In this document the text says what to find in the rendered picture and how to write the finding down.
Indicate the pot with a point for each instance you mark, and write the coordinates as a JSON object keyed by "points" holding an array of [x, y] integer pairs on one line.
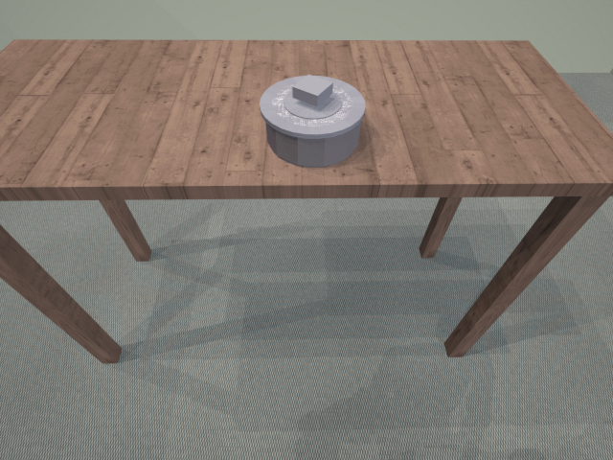
{"points": [[313, 153]]}

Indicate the table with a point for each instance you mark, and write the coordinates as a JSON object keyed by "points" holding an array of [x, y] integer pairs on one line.
{"points": [[114, 120]]}

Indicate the lid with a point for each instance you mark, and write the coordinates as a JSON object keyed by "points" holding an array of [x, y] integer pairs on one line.
{"points": [[339, 113]]}

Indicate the knob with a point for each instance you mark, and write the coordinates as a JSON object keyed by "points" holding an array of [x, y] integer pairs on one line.
{"points": [[312, 90]]}

